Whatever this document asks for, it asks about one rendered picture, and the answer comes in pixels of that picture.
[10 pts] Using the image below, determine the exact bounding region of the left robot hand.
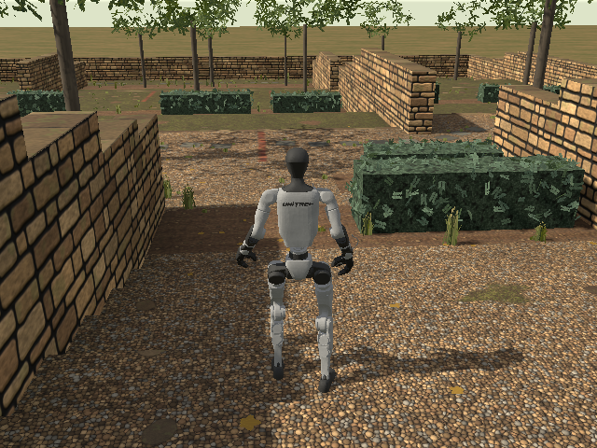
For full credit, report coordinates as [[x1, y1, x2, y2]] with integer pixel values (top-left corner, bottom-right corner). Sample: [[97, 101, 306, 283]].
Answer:
[[236, 248, 257, 268]]

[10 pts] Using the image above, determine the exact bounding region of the robot right upper arm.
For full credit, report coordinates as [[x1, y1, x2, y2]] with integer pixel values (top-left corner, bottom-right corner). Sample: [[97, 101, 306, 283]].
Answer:
[[317, 188, 345, 239]]

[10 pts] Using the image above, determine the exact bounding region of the robot right forearm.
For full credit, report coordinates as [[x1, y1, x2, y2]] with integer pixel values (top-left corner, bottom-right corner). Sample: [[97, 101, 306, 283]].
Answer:
[[335, 224, 354, 259]]

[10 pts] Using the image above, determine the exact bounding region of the robot left upper arm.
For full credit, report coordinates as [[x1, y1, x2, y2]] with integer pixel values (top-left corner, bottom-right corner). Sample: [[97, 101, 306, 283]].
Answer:
[[250, 189, 278, 240]]

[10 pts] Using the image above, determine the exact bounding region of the robot left forearm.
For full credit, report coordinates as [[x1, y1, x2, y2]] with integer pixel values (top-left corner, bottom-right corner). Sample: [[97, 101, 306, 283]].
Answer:
[[240, 225, 259, 255]]

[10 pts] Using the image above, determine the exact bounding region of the robot right foot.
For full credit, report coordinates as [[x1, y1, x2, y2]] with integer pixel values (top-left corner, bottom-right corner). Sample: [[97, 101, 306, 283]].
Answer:
[[318, 368, 336, 393]]

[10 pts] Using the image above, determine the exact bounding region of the right robot hand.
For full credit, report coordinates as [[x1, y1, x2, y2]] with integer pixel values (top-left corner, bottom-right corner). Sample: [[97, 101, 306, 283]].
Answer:
[[331, 254, 354, 275]]

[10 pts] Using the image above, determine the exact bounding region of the right robot shin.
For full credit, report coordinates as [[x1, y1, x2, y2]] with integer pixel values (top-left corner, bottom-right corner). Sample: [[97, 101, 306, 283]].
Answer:
[[317, 316, 333, 380]]

